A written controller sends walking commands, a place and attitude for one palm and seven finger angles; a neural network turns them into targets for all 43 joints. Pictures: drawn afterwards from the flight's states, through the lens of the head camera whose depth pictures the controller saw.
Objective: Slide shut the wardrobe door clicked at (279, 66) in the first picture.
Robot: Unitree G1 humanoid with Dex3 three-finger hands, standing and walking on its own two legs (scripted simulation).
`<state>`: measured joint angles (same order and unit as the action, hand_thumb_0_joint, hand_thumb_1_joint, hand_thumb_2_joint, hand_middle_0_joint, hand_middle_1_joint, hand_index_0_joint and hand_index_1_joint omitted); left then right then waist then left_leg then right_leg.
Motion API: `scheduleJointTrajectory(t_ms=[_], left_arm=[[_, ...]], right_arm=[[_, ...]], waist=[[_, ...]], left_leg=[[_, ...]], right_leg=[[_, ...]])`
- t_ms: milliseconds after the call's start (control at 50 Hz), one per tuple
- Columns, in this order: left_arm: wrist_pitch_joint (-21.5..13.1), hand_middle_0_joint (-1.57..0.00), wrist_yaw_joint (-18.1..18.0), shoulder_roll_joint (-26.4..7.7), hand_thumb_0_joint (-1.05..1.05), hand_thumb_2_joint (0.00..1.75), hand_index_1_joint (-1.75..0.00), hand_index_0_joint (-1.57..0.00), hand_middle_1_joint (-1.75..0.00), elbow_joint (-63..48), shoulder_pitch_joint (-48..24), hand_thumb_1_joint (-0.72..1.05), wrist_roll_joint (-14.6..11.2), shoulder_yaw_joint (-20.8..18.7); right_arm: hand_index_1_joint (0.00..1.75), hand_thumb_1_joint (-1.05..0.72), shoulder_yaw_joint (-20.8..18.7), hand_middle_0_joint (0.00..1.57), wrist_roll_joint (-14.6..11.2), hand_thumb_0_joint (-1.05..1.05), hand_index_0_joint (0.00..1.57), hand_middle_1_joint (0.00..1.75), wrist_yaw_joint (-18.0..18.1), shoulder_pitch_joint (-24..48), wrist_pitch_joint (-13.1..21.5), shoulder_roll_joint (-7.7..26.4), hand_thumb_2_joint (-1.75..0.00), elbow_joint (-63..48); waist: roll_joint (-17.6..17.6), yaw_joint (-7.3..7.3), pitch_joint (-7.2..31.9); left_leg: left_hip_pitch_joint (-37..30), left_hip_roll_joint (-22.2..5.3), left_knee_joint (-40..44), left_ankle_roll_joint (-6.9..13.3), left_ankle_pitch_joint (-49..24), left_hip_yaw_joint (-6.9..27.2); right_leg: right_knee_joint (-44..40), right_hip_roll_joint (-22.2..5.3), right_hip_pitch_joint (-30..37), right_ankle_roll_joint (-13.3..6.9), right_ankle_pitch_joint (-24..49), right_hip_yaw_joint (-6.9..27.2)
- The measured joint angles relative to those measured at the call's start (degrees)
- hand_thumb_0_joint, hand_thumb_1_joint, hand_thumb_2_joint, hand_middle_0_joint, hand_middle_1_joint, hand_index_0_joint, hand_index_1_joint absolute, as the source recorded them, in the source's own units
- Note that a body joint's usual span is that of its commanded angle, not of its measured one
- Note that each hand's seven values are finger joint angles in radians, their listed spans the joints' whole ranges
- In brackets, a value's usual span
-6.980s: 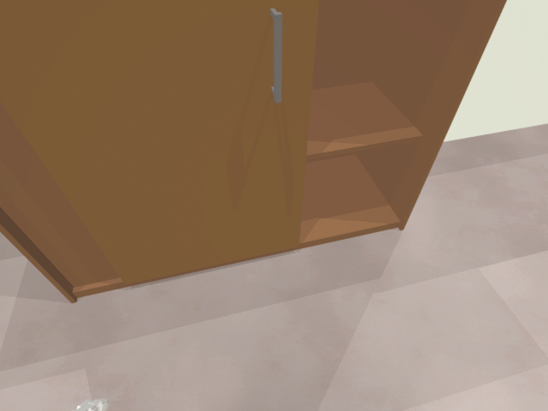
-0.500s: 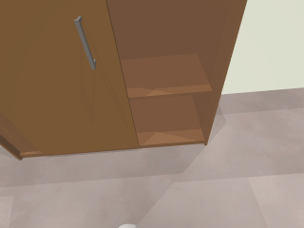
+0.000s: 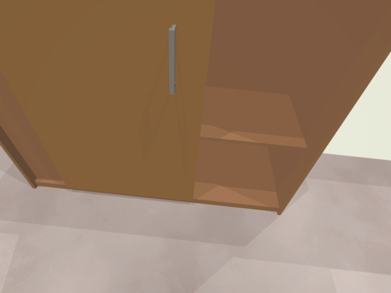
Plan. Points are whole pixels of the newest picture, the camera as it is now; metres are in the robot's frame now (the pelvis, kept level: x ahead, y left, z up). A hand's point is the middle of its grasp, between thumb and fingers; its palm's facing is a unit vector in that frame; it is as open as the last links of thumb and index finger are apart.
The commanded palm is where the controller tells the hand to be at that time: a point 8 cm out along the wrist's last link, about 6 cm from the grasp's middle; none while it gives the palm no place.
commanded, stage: take the last steps up to it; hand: left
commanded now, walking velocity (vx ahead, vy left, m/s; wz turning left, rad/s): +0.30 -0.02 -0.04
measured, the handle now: (173, 61) +0.72 +0.15 +0.13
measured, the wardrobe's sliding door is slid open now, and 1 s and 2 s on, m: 0.50 0.50 0.50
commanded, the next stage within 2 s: come to a stop and stand still in 0.44 s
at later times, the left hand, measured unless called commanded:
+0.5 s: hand (157, 233) +0.31 +0.13 -0.17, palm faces -0.05 -0.98 -0.19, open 7.4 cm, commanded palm none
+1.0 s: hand (133, 246) +0.27 +0.19 -0.19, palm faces +0.03 -0.97 -0.22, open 7.4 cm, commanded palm none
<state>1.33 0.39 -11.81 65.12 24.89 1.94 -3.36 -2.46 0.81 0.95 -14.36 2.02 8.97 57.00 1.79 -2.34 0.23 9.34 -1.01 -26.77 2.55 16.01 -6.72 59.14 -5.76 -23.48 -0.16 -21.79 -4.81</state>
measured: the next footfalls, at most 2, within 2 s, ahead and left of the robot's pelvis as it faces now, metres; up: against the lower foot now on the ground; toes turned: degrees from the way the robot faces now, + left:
right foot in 0.42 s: +0.29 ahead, -0.13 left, +0.00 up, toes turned -9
left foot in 0.86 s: +0.34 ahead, +0.09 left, +0.00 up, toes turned -3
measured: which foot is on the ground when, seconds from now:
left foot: down 0.00-0.42, up 0.44-0.84, down 0.86-1.00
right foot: up 0.00-0.40, down 0.42-0.86, up 0.88-1.00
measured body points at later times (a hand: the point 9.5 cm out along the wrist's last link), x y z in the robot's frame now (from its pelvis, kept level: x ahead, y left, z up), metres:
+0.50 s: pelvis +0.18 -0.04 -0.02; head +0.20 -0.05 +0.43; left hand +0.31 +0.18 -0.16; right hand +0.04 -0.22 -0.17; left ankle +0.02 +0.08 -0.67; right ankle +0.25 -0.12 -0.74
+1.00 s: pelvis +0.24 -0.01 -0.01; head +0.28 +0.01 +0.44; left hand +0.27 +0.24 -0.17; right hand +0.34 -0.24 -0.14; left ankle +0.30 +0.09 -0.74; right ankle +0.19 -0.13 -0.67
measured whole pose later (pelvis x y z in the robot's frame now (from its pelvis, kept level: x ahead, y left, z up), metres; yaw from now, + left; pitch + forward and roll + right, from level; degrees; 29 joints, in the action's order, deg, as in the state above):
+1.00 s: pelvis +0.24 -0.01 -0.01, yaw -3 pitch -1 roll -1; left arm 2.8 -2.1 -12.4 58.7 13.3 1.0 -3.7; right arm -1.4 0.9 2.5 -6.3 -1.4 8.4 55.8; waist 2.3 -2.3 -5.2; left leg 18.6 -1.4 -29.9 1.7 10.9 -3.3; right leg 61.0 1.7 -23.5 0.9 -28.2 0.8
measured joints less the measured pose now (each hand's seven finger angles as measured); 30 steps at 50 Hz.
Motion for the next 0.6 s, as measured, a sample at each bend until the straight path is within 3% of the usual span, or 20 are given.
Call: scheduleJointTrajectory(t_ms=[100,220,380,420,440,480,520,560,600], left_arm=[[-1.16,-0.20,0.27,0.41,0.01,0.90,-0.29,-0.19,-0.30,-2.71,-5.11,0.92,-0.15,-0.20],[-0.99,-0.20,0.39,1.24,0.01,0.90,-0.29,-0.19,-0.30,-5.06,-11.58,0.92,-0.44,-0.32],[-1.69,-0.20,0.56,2.47,0.01,0.90,-0.29,-0.19,-0.30,-7.71,-18.68,0.91,-0.80,0.13],[-3.04,-0.20,0.61,2.58,0.01,0.90,-0.29,-0.19,-0.30,-8.60,-19.36,0.91,-0.68,0.39],[-4.08,-0.20,0.43,2.59,0.01,0.90,-0.29,-0.19,-0.30,-8.86,-19.57,0.91,-0.56,0.37],[-5.29,-0.20,0.05,3.03,0.01,0.90,-0.29,-0.20,-0.30,-8.96,-19.53,0.91,-0.96,0.62],[-5.15,-0.20,-0.29,3.58,0.00,0.90,-0.29,-0.20,-0.30,-8.48,-18.34,0.91,-1.24,0.91],[-4.84,-0.20,-0.83,4.27,0.00,0.90,-0.29,-0.20,-0.30,-7.47,-16.56,0.91,-1.24,1.07],[-5.13,-0.20,-2.07,4.04,-0.01,0.90,-0.30,-0.20,-0.30,-7.03,-15.08,0.94,-1.65,-0.05]], right_arm=[[0.30,-0.94,0.38,0.20,-0.37,-0.01,0.20,0.30,0.56,-5.28,0.88,-0.21,-0.90,3.60],[0.30,-0.92,0.73,0.20,-0.30,0.00,0.20,0.30,0.91,-10.91,1.21,-1.84,-0.90,7.63],[0.30,-0.91,0.95,0.20,0.56,0.00,0.20,0.30,1.01,-14.88,1.05,-3.08,-0.90,10.30],[0.30,-0.91,0.98,0.20,0.31,0.00,0.20,0.30,0.89,-15.75,0.80,-3.33,-0.90,10.98],[0.30,-0.91,0.96,0.20,-0.03,0.00,0.20,0.30,0.67,-15.70,0.52,-3.55,-0.90,11.37],[0.30,-0.91,0.74,0.20,-0.63,0.00,0.20,0.30,0.46,-14.04,-0.28,-3.42,-0.90,11.35],[0.30,-0.91,0.25,0.20,-0.58,0.00,0.20,0.30,0.33,-11.94,-0.93,-2.86,-0.90,10.49],[0.30,-0.91,-0.13,0.20,-0.18,0.00,0.20,0.30,0.27,-9.28,-1.34,-1.97,-0.90,8.98],[0.30,-0.91,-0.20,0.20,0.01,0.00,0.20,0.30,0.40,-6.49,-1.41,-1.27,-0.90,7.12]], waist=[[0.53,0.81,-0.25],[0.54,2.45,-0.88],[-1.79,6.17,-3.58],[-2.40,6.25,-4.01],[-2.36,5.82,-4.26],[-2.98,5.61,-5.14],[-3.38,5.20,-4.80],[-3.79,4.82,-4.00],[-3.98,4.51,-3.19]], left_leg=[[-6.07,2.42,8.14,0.94,-2.11,-0.39],[-11.26,3.80,12.08,0.93,-0.75,-0.69],[-15.46,1.68,9.11,-1.60,6.55,-1.58],[-14.36,0.19,2.91,-2.38,10.56,-1.57],[-11.68,-0.66,-4.31,-2.31,12.32,-1.50],[-3.18,-1.33,-24.70,-1.77,14.17,1.88],[4.62,-1.55,-38.00,-1.34,11.59,3.96],[10.73,-2.61,-41.72,-1.44,7.58,4.58],[14.99,-3.57,-38.61,-2.34,5.15,5.05]], right_leg=[[2.79,-0.25,-7.25,1.18,8.36,1.06],[-3.80,-0.70,-10.06,1.84,11.74,1.04],[-19.44,1.62,-5.09,-1.50,9.23,-1.28],[-24.57,3.06,-0.95,-2.79,11.33,-2.33],[-24.74,3.35,-0.39,-3.44,14.13,-2.61],[-21.99,4.07,0.12,-4.24,10.73,-3.41],[-23.59,4.79,2.46,-4.44,8.43,-3.86],[-27.38,5.51,5.12,-3.86,9.16,-4.05],[-30.97,6.09,7.24,-4.00,10.20,-4.18]])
